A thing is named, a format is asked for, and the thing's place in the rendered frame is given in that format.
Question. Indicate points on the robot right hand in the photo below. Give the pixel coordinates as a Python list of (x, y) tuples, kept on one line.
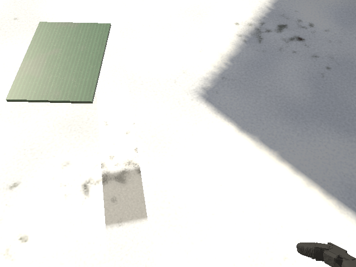
[(331, 254)]

